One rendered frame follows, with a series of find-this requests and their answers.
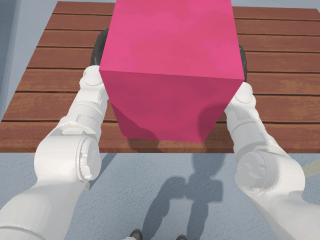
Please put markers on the left robot hand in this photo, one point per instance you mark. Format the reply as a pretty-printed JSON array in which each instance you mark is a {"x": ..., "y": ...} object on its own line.
[{"x": 99, "y": 48}]

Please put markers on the left robot foot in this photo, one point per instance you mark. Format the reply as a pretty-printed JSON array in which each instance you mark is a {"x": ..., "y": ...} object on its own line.
[{"x": 137, "y": 235}]

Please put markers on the right robot upper arm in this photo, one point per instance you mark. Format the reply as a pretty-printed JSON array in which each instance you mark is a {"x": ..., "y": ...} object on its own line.
[{"x": 274, "y": 184}]

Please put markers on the table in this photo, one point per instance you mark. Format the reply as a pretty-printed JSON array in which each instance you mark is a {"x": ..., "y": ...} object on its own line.
[{"x": 282, "y": 50}]

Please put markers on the carton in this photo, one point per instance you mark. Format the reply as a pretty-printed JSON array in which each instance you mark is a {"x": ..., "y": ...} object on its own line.
[{"x": 171, "y": 67}]

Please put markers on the left robot forearm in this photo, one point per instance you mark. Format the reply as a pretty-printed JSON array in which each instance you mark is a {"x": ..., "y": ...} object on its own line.
[{"x": 87, "y": 111}]

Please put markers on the right robot forearm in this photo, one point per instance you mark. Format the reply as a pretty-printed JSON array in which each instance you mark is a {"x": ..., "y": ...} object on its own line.
[{"x": 245, "y": 126}]

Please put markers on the left robot upper arm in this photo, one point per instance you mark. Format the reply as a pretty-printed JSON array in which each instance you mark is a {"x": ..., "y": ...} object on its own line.
[{"x": 64, "y": 164}]

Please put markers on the right robot hand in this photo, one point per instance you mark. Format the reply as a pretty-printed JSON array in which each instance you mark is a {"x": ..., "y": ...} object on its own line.
[{"x": 244, "y": 62}]

